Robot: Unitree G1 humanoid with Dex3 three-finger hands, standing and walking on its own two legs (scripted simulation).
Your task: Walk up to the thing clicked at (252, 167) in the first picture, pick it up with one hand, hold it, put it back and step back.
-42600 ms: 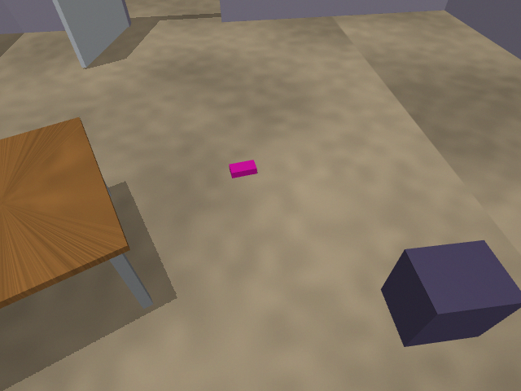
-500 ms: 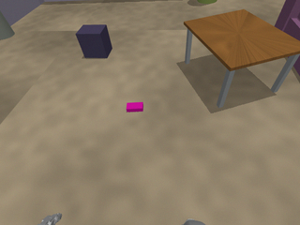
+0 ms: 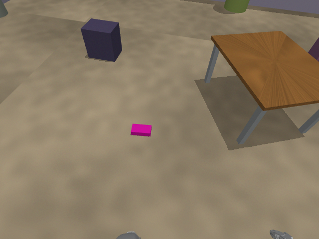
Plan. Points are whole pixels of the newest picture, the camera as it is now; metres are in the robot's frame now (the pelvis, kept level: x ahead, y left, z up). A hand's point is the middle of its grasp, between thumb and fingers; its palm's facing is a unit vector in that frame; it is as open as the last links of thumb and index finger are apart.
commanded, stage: walk up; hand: left
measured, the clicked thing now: (141, 130) +0.93 +0.17 -0.73
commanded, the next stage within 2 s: none
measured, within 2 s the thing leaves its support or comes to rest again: neither
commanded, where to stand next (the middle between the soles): +0.53 -0.02 m, yaw +0 degrees
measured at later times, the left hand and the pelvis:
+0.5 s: hand (96, 184) +0.28 +0.21 -0.11, palm faces -0.02 -0.91 -0.42, open 7.4 cm; pelvis +0.19 -0.06 +0.00, yaw -1 degrees
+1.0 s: hand (93, 166) +0.36 +0.25 -0.15, palm faces +0.03 -0.94 -0.35, open 7.4 cm; pelvis +0.35 -0.02 +0.00, yaw +2 degrees
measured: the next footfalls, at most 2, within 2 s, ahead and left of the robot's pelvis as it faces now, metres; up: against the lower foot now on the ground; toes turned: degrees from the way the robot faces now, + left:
right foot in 0.40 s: +0.32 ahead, -0.17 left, +0.00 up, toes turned -6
left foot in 0.92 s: +0.46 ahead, +0.09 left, +0.00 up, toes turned +6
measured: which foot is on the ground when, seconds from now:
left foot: down 0.00-0.42, up 0.44-0.90, down 0.92-1.00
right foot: up 0.00-0.38, down 0.40-0.96, up 0.98-1.00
